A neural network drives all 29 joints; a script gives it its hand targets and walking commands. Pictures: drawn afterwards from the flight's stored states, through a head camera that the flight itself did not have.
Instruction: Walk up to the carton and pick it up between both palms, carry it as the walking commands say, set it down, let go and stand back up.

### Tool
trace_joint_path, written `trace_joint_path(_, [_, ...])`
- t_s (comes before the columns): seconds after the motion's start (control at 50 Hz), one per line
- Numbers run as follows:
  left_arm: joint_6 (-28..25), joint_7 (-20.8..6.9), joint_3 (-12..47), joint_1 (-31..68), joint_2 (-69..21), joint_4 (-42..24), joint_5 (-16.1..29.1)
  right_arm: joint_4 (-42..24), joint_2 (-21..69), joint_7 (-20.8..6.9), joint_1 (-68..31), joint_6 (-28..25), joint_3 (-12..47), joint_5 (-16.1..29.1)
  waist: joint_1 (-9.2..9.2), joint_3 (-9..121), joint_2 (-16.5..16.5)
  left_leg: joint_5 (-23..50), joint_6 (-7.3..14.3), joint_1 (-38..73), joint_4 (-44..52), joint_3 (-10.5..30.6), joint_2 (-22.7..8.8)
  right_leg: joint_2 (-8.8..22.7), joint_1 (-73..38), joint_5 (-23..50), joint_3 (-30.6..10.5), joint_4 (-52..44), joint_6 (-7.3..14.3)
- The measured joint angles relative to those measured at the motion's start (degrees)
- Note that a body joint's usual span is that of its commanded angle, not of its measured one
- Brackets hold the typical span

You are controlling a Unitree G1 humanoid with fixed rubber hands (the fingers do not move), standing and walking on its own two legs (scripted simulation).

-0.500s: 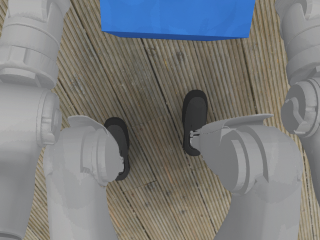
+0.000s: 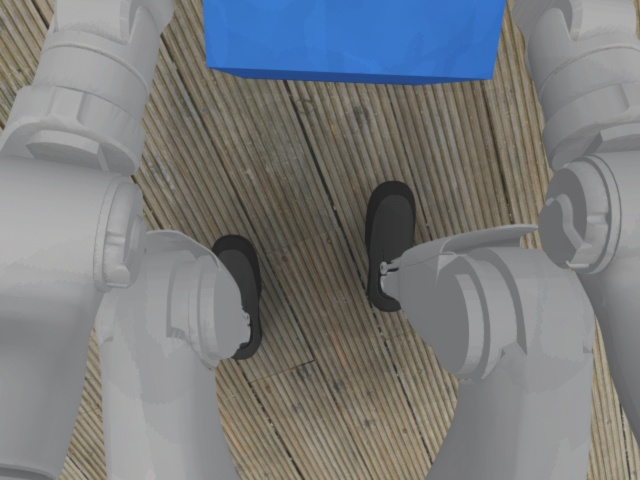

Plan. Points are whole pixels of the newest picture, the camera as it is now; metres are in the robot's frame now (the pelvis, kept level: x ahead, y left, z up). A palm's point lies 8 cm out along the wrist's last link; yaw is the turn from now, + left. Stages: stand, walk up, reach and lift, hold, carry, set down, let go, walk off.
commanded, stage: reach and lift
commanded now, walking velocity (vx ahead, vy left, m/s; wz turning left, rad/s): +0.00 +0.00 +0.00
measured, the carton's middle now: out of the picture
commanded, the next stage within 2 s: none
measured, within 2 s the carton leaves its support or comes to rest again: leaves its support in 0.94 s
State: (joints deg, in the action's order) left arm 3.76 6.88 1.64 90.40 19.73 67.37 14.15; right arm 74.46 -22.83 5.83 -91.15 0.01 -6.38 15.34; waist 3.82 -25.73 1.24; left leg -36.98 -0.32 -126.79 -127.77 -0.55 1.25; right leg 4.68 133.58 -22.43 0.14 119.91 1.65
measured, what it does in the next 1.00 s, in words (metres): stands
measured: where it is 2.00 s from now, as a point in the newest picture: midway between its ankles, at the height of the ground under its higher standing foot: (314, 292)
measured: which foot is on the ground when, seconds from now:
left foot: down 0.00-1.00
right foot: down 0.00-1.00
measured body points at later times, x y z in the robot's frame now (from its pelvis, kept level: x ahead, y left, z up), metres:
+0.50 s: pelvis +0.00 +0.00 +0.00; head +0.38 -0.03 +0.22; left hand +0.58 +0.10 -0.19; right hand +0.55 -0.23 -0.19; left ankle +0.10 +0.12 -0.33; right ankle +0.16 -0.12 -0.33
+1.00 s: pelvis +0.01 +0.00 -0.01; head +0.38 -0.02 +0.24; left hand +0.58 +0.10 -0.18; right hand +0.56 -0.23 -0.18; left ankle +0.10 +0.12 -0.33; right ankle +0.16 -0.13 -0.33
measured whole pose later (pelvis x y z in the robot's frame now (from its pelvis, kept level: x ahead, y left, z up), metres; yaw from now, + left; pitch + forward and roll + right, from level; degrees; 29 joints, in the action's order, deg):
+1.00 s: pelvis +0.01 +0.00 -0.01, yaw +1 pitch +37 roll +0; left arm 11.5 7.0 -8.6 82.8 14.6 55.4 5.9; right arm 65.2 -22.5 4.3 -86.0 9.1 -6.5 13.5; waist 4.8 -20.6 2.5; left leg -38.3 0.2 -129.2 -130.6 -0.6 2.9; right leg 4.3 135.3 -24.6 -1.0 123.1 0.1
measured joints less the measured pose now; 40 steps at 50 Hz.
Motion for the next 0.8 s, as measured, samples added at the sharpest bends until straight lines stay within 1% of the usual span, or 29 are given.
trace_joint_path(0.14, [-0.39, 0.97, -0.01, 0.37, -0.94, -0.21, -0.83, -0.12, 0.11, 0.26, -0.48, -0.36, 1.02, 0.57, -0.02, -0.67, -0.12, -0.02, -0.01, 0.38, 0.15, 0.07, -0.07, -0.15, -0.38, 0.04, 0.05, -0.22, -0.06])
trace_joint_path(0.26, [-0.73, 1.09, 0.05, 0.76, -0.87, 0.20, -0.79, -0.19, -0.15, 0.46, -0.93, -0.42, 2.57, 1.51, 0.03, -1.41, 0.28, -0.01, 0.06, 0.96, 0.36, 0.00, -0.05, -0.23, -0.96, 0.01, -0.04, -0.39, -0.13])
trace_joint_path(0.36, [-0.89, 0.83, -1.13, 1.24, -1.04, 0.90, -1.75, 0.00, -0.23, 0.49, -1.43, -0.40, 3.15, 1.57, 0.03, -1.99, 0.60, -0.07, 0.15, 1.39, 0.33, -0.08, -0.08, -0.36, -1.34, 0.00, -0.15, -0.34, -0.22])
trace_joint_path(0.48, [1.06, -0.62, -5.23, 1.58, -1.64, 1.11, -5.11, -0.48, -0.11, -0.01, -1.54, 1.49, 1.79, -0.83, 0.26, -1.81, 0.84, -0.19, 0.19, 1.06, -0.76, -0.10, 0.16, -0.42, -0.96, -0.18, -0.34, 0.83, -0.29])
trace_joint_path(0.6, [3.87, -3.02, -8.86, -0.44, -2.51, -2.40, -8.29, -2.07, -0.52, -2.30, -0.42, 4.90, -0.84, -3.51, 0.21, -0.60, 0.18, -0.68, 0.05, -0.22, -2.63, 0.27, 0.47, -0.24, 0.29, -0.61, -0.12, 2.61, -0.08])
trace_joint_path(0.7, [4.97, -4.03, -10.41, -2.48, -3.50, -5.97, -8.85, -2.96, -1.21, -3.70, 0.45, 6.20, -1.56, -3.54, 0.14, 0.05, -0.34, -0.91, 0.17, -1.09, -3.47, 0.27, 0.66, -0.17, 1.05, -0.88, -0.19, 3.39, -0.19])
trace_joint_path(0.8, [5.87, -3.88, -10.83, -3.55, -4.17, -7.97, -9.34, -3.97, -1.61, -3.99, 1.30, 7.08, -0.91, -2.62, 0.27, 0.79, -0.23, -0.96, 0.51, -1.73, -3.68, 0.07, 0.89, -0.06, 1.45, -1.12, -0.45, 3.58, -0.54])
